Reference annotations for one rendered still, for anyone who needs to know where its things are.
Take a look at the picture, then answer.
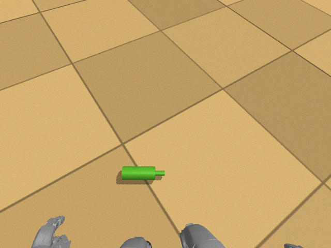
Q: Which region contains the left robot hand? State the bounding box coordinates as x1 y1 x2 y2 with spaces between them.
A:
31 216 71 248

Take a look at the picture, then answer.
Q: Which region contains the bottle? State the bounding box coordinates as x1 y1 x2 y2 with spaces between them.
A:
122 166 164 180

